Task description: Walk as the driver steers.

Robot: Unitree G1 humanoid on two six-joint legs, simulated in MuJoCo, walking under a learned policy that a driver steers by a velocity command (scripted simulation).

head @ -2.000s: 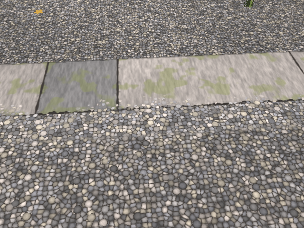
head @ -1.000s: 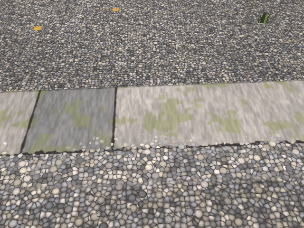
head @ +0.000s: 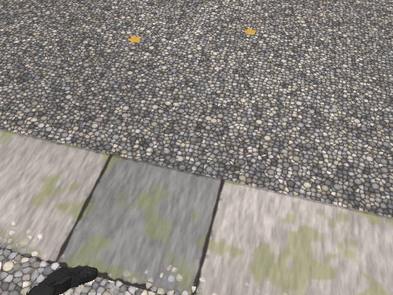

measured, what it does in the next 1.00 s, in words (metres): walks ahead: right foot, then left foot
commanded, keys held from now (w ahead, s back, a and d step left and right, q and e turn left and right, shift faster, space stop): w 0.44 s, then w+e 0.16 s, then e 0.40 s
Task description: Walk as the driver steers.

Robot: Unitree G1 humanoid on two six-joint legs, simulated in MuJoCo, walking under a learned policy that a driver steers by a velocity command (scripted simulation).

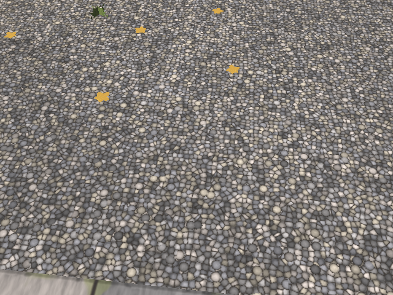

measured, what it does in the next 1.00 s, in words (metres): steps on the spot, turning right: right foot, then left foot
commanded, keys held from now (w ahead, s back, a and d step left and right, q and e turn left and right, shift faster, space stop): e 0.44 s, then no key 0.34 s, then w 0.22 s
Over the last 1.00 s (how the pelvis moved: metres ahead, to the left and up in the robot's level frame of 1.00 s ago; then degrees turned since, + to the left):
0.50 0.03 0.01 -12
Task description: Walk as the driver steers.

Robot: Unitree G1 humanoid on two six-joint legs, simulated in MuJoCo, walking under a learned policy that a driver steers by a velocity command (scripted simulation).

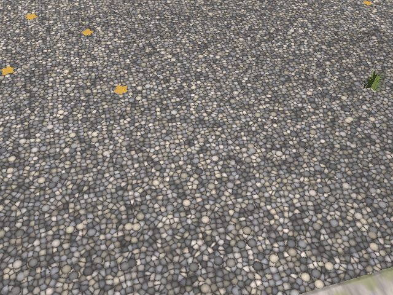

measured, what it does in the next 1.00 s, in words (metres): goes down: left foot, then right foot 0.18 m lower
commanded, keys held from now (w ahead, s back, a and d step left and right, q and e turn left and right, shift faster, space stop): w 0.76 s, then w+q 0.24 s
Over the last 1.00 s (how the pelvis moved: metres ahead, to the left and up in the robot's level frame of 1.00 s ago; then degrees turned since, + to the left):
0.10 0.01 0.00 -22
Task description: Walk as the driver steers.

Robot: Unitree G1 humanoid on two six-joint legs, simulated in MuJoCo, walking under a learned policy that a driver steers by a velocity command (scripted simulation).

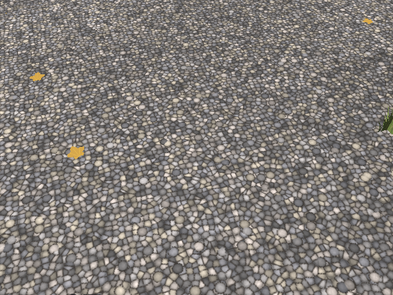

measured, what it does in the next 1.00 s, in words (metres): goes down, turning left: left foot, then right foot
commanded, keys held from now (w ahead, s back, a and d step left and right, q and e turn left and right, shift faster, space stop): w+q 0.66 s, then w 0.34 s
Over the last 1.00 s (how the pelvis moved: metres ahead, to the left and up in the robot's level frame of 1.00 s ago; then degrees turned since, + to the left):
0.49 -0.07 -0.16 4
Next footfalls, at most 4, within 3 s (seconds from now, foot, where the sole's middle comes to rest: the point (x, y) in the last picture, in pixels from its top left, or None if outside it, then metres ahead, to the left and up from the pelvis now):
0.44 left None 0.38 0.17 -0.79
0.94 right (148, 247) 0.71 0.12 -0.79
1.44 left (57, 226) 0.85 0.45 -0.79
1.96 right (112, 156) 1.17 0.24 -0.79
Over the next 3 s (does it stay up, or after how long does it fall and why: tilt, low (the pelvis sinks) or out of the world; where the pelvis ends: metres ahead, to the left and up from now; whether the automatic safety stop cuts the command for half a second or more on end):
stays up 1.60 0.34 -0.03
